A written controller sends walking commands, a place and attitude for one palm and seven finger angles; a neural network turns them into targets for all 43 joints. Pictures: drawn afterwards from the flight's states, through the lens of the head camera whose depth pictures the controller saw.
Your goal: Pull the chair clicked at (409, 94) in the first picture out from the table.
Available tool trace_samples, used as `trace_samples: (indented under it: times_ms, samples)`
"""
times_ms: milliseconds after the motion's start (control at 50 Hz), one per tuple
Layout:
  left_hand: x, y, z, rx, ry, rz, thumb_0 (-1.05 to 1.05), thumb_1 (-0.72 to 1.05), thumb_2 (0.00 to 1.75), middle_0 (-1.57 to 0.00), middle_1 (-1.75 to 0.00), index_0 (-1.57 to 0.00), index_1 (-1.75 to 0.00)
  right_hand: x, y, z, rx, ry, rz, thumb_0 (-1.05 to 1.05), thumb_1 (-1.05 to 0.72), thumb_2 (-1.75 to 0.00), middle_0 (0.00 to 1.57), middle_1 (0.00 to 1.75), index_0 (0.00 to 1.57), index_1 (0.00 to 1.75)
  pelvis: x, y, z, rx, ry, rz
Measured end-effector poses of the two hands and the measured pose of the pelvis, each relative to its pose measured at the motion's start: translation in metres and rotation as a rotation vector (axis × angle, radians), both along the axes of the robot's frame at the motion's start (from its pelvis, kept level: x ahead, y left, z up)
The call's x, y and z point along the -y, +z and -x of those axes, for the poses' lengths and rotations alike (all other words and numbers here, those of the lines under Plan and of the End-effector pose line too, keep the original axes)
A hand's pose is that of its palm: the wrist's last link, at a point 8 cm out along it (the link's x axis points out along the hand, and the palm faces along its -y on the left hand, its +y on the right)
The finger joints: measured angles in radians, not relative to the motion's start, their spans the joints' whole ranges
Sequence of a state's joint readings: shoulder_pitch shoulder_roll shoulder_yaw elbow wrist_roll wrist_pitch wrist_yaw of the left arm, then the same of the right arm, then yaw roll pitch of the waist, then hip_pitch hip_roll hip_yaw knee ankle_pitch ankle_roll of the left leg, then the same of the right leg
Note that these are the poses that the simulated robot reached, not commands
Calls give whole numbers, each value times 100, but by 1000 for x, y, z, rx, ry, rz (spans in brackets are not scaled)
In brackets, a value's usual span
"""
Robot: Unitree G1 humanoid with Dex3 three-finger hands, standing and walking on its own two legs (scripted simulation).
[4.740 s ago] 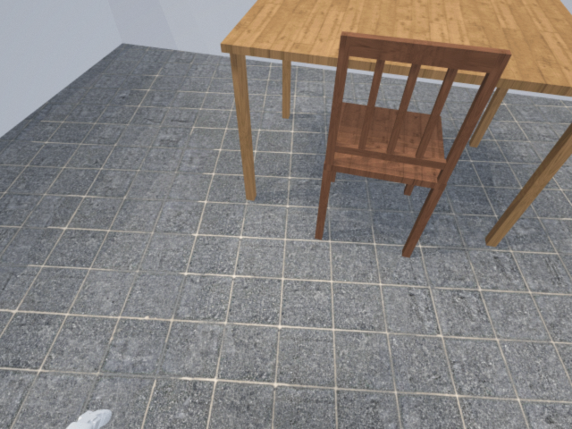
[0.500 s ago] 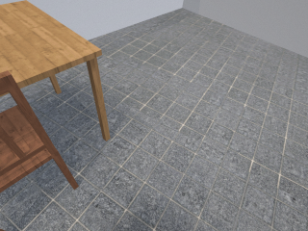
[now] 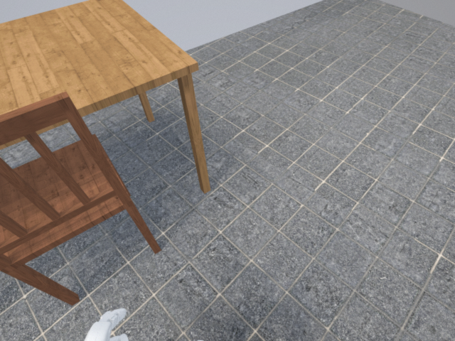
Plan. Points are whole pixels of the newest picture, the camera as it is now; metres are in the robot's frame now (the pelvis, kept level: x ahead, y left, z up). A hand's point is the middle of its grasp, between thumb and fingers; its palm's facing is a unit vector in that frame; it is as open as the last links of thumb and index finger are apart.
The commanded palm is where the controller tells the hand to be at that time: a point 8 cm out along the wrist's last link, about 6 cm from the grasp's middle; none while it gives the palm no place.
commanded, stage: turn to face it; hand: left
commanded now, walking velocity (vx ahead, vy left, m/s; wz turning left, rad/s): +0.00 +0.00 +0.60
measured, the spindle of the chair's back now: (25, 188) +0.47 +0.54 -0.09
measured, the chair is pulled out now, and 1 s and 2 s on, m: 0.00 0.00 0.00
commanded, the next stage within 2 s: take the last steps up to it in 0.84 s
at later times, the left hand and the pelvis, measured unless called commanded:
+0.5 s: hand out of the picture -0.08 +0.23 -0.18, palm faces +0.38 -0.88 -0.29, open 7.4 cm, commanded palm none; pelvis -0.01 +0.02 -0.01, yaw +19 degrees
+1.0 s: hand out of the picture +0.00 +0.19 -0.13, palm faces +0.51 -0.82 -0.28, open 7.3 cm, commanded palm none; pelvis +0.02 -0.02 +0.01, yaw +30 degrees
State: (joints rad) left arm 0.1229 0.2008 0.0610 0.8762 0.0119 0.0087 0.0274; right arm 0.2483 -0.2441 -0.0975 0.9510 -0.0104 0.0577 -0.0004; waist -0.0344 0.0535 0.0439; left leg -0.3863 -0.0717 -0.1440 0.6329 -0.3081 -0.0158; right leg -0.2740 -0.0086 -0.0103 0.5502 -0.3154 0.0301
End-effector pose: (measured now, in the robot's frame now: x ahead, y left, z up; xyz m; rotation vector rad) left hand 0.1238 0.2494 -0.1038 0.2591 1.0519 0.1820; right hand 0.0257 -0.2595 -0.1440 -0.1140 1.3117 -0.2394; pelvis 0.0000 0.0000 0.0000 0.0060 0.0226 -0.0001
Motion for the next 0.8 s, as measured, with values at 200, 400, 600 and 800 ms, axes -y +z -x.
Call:
trace_samples:
  times_ms: [200,400,600,800]
  samples:
    - [22,10,65,-39,144,16,0,91,90,-21,-30,-21,-30,21,13,-63,62,170,-10,1,-91,-90,20,30,20,30,21,13,2,38,152,-42]
    - [1,-15,179,-227,376,57,0,91,90,-21,-30,-21,-30,-35,23,-145,120,420,8,1,-91,-90,19,30,19,30,2,7,5,22,283,-29]
    - [-34,-29,226,-289,521,74,1,91,90,-20,-30,-20,-30,-95,35,-175,197,571,25,1,-91,-90,20,30,20,30,-21,3,8,23,383,-2]
    - [-22,-10,170,-128,511,52,0,91,90,-20,-30,-20,-30,-86,15,-155,104,565,-39,1,-91,-90,20,30,20,30,-7,7,-4,29,449,-10]
